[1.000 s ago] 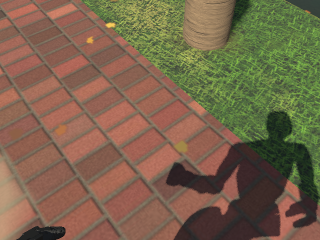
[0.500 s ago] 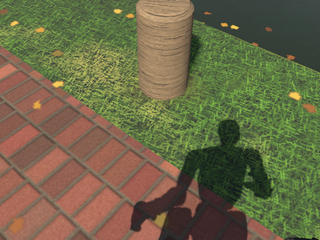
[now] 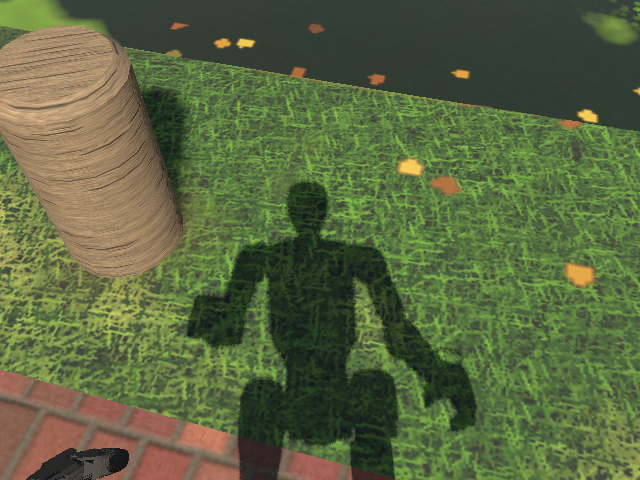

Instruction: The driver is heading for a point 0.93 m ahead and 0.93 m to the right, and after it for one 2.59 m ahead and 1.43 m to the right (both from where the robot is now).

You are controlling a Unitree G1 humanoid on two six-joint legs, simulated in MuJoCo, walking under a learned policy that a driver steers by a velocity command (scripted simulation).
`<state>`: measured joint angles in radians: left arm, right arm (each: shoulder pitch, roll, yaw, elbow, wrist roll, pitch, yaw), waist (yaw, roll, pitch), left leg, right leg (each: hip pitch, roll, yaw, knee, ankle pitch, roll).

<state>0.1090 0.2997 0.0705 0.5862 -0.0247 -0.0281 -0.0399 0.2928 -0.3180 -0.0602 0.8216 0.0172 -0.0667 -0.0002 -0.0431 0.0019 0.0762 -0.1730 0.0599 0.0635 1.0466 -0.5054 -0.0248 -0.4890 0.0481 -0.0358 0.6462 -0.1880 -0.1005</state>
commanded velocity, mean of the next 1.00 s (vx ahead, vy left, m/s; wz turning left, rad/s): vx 0.50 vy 0.00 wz -0.58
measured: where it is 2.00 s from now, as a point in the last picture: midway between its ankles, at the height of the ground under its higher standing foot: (504, 244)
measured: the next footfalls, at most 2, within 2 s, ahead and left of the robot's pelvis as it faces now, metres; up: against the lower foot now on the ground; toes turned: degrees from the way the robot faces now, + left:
left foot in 0.42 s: +0.44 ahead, +0.10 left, +0.00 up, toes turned -18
right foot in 0.94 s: +0.58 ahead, -0.27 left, +0.00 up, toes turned -35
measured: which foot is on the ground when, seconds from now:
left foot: up 0.00-0.40, down 0.42-0.94, up 0.96-1.00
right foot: down 0.00-0.44, up 0.46-0.92, down 0.94-1.00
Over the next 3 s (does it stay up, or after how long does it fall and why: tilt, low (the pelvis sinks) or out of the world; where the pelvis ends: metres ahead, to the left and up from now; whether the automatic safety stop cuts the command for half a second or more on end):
stays up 1.36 -1.00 -0.05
